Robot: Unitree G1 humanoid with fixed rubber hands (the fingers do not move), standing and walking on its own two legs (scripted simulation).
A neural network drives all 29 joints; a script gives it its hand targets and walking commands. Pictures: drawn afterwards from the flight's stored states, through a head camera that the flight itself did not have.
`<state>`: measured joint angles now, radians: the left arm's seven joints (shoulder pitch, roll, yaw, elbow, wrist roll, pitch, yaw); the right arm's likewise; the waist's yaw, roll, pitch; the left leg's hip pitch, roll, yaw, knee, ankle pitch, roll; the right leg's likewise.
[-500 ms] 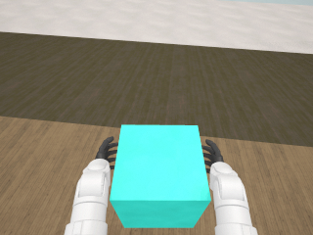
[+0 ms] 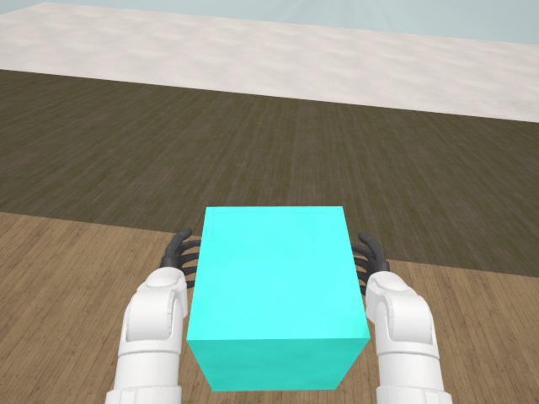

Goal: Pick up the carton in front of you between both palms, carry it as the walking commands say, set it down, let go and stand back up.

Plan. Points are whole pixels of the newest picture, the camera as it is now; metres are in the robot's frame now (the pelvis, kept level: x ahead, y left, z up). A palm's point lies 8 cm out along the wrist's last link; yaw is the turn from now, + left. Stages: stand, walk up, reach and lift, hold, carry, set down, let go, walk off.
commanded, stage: carry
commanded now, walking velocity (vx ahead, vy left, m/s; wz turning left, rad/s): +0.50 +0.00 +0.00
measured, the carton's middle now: (274, 303) +0.29 +0.00 +0.01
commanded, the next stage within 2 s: none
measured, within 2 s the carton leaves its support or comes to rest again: neither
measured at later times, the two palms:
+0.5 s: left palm (185, 182) +0.49 +0.17 +0.09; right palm (341, 185) +0.50 -0.13 +0.10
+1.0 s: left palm (212, 108) +0.83 +0.16 +0.09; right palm (322, 114) +0.82 -0.14 +0.09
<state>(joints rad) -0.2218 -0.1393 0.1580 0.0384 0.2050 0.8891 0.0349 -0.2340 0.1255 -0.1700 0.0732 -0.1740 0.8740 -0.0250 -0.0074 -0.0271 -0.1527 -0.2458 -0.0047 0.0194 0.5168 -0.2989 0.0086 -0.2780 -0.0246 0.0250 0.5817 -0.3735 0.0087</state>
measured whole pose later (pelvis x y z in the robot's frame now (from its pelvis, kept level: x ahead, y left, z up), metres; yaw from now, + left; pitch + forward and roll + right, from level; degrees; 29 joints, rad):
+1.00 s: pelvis +0.56 +0.01 -0.01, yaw +0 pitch +4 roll -1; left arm -0.14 -0.13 0.09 -0.40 0.10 1.22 0.09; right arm -0.14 0.13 -0.10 -0.38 -0.09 1.21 -0.09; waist -0.02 0.01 -0.11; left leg 0.06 0.07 0.21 0.35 -0.45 -0.04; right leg -0.50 -0.05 -0.24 0.47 -0.08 -0.03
